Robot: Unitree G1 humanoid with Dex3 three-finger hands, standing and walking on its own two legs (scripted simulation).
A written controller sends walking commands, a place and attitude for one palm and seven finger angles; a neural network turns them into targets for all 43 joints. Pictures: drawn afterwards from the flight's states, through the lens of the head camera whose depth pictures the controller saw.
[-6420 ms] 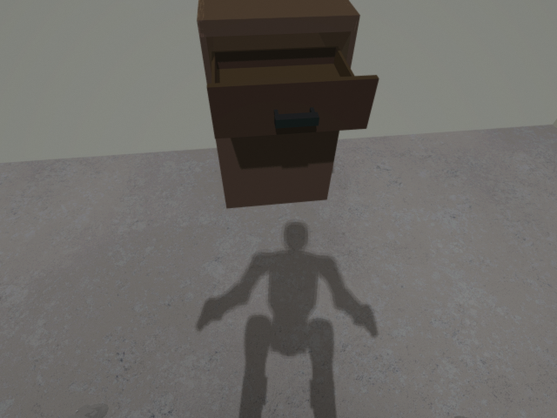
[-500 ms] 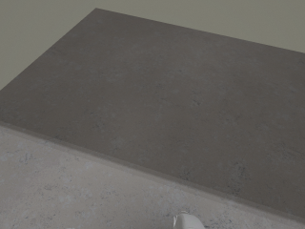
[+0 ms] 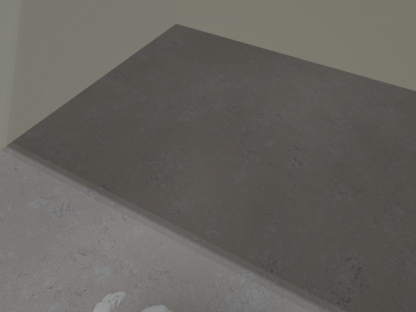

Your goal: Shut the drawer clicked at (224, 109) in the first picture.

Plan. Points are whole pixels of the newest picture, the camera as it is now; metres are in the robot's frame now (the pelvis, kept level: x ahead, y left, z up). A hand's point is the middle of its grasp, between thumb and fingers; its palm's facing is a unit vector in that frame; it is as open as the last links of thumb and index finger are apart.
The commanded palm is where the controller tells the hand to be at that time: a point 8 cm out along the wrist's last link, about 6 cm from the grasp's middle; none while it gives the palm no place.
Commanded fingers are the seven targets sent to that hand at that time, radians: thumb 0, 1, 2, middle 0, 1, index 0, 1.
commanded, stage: turn to face it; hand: left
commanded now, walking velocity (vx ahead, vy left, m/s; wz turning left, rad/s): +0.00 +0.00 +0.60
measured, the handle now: out of the picture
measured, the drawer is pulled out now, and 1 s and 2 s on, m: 0.30 0.30 0.30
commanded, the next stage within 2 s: none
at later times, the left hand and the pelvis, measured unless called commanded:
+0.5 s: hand out of the picture +0.02 +0.23 -0.15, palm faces +0.30 -0.91 -0.27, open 7.4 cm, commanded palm none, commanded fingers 0.00 0.90 0.90 -0.20 -0.30 -0.20 -0.30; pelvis -0.01 +0.00 +0.01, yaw +16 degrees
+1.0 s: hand out of the picture -0.13 +0.19 -0.18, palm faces +0.60 -0.76 -0.24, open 7.4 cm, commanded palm none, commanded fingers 0.00 0.90 0.90 -0.20 -0.30 -0.20 -0.30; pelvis -0.04 +0.00 -0.01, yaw +36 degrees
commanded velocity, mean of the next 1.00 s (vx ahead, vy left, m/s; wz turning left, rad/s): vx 0.00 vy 0.00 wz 0.60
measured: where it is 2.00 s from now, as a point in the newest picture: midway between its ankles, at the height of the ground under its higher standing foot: outside the picture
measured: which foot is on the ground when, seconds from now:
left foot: up 0.00-0.04, down 0.06-0.58, up 0.60-0.98, down 1.00-1.00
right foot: down 0.00-0.04, up 0.06-0.56, down 0.58-1.00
